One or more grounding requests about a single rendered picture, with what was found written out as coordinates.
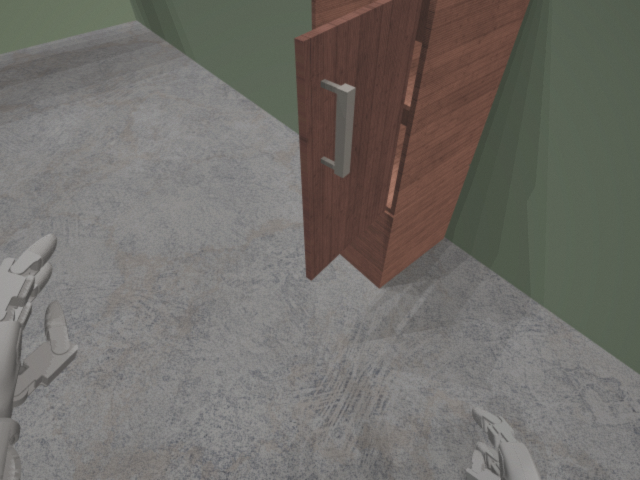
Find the right robot hand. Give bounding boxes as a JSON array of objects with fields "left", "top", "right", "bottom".
[{"left": 466, "top": 407, "right": 541, "bottom": 480}]

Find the handle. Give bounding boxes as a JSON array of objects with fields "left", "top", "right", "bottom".
[{"left": 321, "top": 79, "right": 356, "bottom": 178}]

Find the cupboard door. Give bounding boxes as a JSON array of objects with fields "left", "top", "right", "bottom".
[{"left": 294, "top": 0, "right": 422, "bottom": 281}]

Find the robot left forearm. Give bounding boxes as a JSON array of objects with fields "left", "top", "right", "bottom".
[{"left": 0, "top": 418, "right": 21, "bottom": 480}]

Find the left robot hand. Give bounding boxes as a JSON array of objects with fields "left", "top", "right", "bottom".
[{"left": 0, "top": 233, "right": 78, "bottom": 418}]

